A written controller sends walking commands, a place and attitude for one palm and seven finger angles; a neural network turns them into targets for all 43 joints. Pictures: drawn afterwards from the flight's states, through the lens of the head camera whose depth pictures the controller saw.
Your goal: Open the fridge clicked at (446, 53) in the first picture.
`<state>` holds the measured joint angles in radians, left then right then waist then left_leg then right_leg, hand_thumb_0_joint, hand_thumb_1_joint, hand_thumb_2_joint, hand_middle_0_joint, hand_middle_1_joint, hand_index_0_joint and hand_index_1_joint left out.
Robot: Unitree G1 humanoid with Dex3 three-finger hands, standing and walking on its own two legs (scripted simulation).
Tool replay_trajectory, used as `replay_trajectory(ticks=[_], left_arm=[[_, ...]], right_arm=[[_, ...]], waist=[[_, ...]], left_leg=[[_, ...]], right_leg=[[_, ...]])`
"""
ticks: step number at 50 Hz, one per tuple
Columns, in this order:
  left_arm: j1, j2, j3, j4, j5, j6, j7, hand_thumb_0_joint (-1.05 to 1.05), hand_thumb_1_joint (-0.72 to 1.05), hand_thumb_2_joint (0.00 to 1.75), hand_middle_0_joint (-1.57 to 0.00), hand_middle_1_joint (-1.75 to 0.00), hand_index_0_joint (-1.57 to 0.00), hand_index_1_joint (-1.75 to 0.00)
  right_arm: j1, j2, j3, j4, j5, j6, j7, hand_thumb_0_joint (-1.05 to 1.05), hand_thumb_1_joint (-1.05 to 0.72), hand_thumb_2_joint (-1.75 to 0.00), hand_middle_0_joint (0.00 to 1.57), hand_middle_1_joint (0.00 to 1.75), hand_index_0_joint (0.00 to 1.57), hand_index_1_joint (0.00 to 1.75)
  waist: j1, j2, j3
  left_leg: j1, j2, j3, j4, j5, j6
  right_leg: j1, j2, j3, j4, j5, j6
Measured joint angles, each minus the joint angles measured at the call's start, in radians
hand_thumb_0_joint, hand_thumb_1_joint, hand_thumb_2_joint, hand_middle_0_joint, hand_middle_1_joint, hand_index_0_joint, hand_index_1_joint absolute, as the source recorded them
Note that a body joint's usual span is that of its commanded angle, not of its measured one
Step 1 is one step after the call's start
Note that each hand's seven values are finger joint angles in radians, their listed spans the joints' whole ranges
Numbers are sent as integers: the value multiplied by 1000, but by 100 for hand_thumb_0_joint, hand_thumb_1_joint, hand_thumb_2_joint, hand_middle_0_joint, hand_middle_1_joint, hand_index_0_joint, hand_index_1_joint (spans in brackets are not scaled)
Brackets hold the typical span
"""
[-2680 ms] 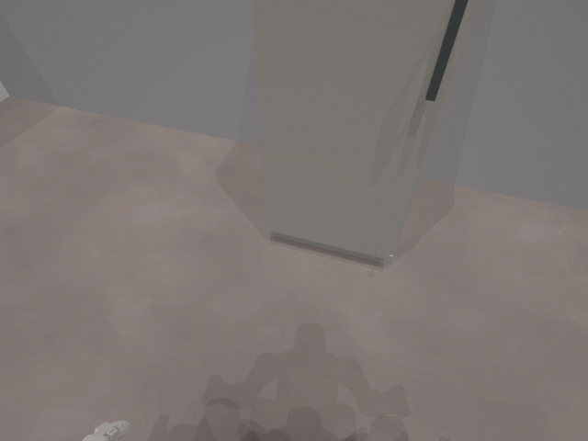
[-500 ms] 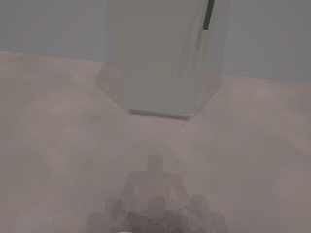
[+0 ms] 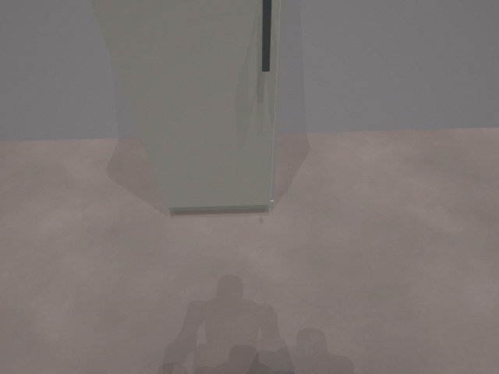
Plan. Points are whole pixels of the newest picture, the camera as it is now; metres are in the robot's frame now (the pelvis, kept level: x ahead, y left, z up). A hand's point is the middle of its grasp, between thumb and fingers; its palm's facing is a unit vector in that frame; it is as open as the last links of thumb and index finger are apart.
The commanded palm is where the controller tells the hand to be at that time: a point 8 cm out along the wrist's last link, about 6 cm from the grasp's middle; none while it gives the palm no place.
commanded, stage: take the last steps up to it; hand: right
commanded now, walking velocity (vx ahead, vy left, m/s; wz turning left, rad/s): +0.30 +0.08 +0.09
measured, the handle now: (266, 25) +0.93 -0.03 +0.16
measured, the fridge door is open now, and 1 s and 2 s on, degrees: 0 0 0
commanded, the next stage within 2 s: come to a stop and stand still in 1.08 s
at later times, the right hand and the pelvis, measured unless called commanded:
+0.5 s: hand (350, 328) +0.25 -0.19 -0.17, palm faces -0.10 +0.98 -0.16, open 7.4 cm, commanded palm none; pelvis +0.15 -0.02 +0.00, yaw +4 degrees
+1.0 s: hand (319, 284) +0.35 -0.15 -0.19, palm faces +0.01 +0.99 -0.15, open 7.3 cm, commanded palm none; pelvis +0.34 +0.03 -0.01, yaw +2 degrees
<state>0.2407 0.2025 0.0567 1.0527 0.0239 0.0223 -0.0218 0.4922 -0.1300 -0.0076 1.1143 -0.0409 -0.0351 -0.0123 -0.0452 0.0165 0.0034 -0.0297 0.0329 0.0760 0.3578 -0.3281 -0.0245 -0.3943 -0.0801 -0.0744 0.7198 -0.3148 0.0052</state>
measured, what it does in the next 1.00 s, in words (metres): walks ahead: right foot, then left foot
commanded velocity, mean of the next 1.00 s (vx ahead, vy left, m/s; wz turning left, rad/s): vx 0.28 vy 0.08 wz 0.01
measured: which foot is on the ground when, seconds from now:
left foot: down 0.00-0.04, up 0.06-0.60, down 0.62-1.00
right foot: up 0.00-0.02, down 0.04-0.62, up 0.64-0.98, down 1.00-1.00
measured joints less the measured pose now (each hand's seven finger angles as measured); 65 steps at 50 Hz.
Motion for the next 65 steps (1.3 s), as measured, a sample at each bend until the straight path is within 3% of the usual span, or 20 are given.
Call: replay_trajectory(ticks=[2,5,7,10,19,24,28,31,32,35,38,43,49,51,54,56,58,61,65], left_arm=[[-15,-15,-9,-10,-2,-28,4,1,91,90,-19,-30,-20,-30],[-37,-55,-21,-17,-1,-67,18,1,91,90,-20,-30,-20,-30],[-23,-73,-15,-21,-7,-81,40,0,93,90,-20,-30,-20,-30],[17,-70,-16,-9,-8,-93,53,-1,96,90,-20,-30,-21,-30],[182,-106,-36,78,-9,-86,57,0,93,90,-20,-30,-20,-30],[246,-128,-37,107,1,-83,53,0,91,90,-20,-30,-20,-30],[276,-128,-30,125,10,-77,49,0,91,90,-20,-30,-20,-30],[300,-127,-25,142,5,-68,44,0,90,90,-20,-30,-20,-30],[298,-128,-25,147,-2,-61,39,0,90,90,-20,-30,-20,-30],[238,-106,-18,139,-15,-38,34,1,90,90,-20,-30,-20,-30],[166,-77,-3,97,-7,-31,33,1,91,90,-20,-30,-20,-30],[46,-40,9,7,3,-31,30,1,91,90,-19,-30,-20,-30],[-38,-39,1,-46,2,-55,14,0,91,90,-19,-30,-20,-30],[-45,-48,-5,-49,6,-72,14,0,91,90,-19,-30,-20,-30],[-38,-68,-21,-51,9,-83,22,0,91,90,-19,-30,-20,-30],[-23,-72,-11,-52,1,-90,44,-1,93,90,-20,-30,-20,-30],[-8,-62,-13,-41,-1,-93,52,-2,95,90,-20,-30,-20,-30],[25,-58,-20,-13,-2,-86,52,-2,95,90,-20,-30,-20,-30],[59,-76,-32,29,-1,-64,55,-1,93,90,-20,-30,-20,-30]], right_arm=[[23,0,-5,21,5,6,1,1,-90,-90,20,30,20,30],[21,-10,-9,55,10,34,5,1,-90,-90,20,30,20,30],[5,-19,-16,66,6,47,8,1,-90,-90,20,30,20,30],[-50,-46,-34,52,1,50,16,1,-90,-90,20,30,19,30],[-230,-89,-64,-51,2,54,26,1,-91,-90,20,30,19,30],[-316,-75,-56,-79,7,61,35,0,-91,-90,20,30,19,30],[-374,-56,-48,-95,12,50,39,1,-91,-90,20,30,19,30],[-393,-50,-43,-110,10,13,40,1,-91,-90,20,30,19,30],[-396,-49,-45,-114,7,-5,36,0,-91,-90,20,30,19,30],[-387,-30,-41,-106,17,-27,22,0,-91,-90,20,30,19,30],[-345,-22,-55,-91,29,-28,-2,-1,-93,-90,20,30,20,30],[-277,-50,-48,-55,9,-19,-11,-2,-95,-90,20,30,20,30],[-198,-55,-39,-17,8,-5,4,-1,-92,-90,20,30,19,30],[-170,-56,-38,-7,14,6,8,0,-92,-90,20,30,19,30],[-157,-54,-38,5,11,29,15,0,-91,-90,20,30,19,30],[-163,-49,-40,7,7,33,19,1,-91,-90,20,30,19,30],[-178,-46,-40,1,7,31,21,1,-91,-90,20,30,19,30],[-201,-43,-40,-17,7,34,17,1,-91,-90,20,30,19,30],[-237,-44,-36,-28,12,45,-1,1,-91,-90,20,30,19,30]], waist=[[-4,13,10],[-1,47,31],[14,48,22],[34,48,13],[51,51,1],[92,28,30],[128,0,61],[133,-14,71],[123,-10,75],[108,-25,99],[95,-34,78],[86,-39,28],[48,-18,1],[41,5,-6],[35,28,-3],[40,30,3],[41,29,13],[39,26,23],[49,23,45]], left_leg=[[-17,10,-5,73,-52,-15],[-158,26,-45,429,-153,19],[-264,22,-43,636,-122,29],[-388,37,-24,757,-13,20],[-594,76,-43,734,201,-11],[-579,90,-9,533,206,-4],[-509,68,22,344,151,28],[-403,30,52,213,163,66],[-404,28,55,226,220,74],[-370,6,75,283,125,75],[-295,-14,91,208,112,68],[-202,-33,110,100,114,67],[-133,-33,111,116,38,40],[-142,-11,97,202,-25,38],[-254,2,31,511,-137,43],[-333,13,9,656,-106,38],[-394,30,-4,706,-50,26],[-448,54,-15,679,19,7],[-426,62,-24,485,77,-7]], right_leg=[[66,9,-23,-134,37,-12],[97,19,-66,-102,5,-42],[151,18,-84,-146,1,-46],[233,27,-92,-247,28,-48],[392,58,-112,-391,20,-41],[450,53,-115,-411,-21,-22],[485,27,-118,-394,-78,12],[461,-15,-111,-248,-169,33],[404,-29,-98,-99,-186,20],[189,-28,19,381,-178,-23],[16,-38,36,528,-84,-30],[-106,-59,-2,317,-21,-7],[-11,-36,-39,-38,40,0],[36,-13,-54,-94,55,-21],[80,6,-82,-99,29,-58],[127,18,-90,-160,45,-57],[173,29,-93,-229,66,-58],[226,38,-94,-309,87,-54],[267,38,-83,-340,82,-36]])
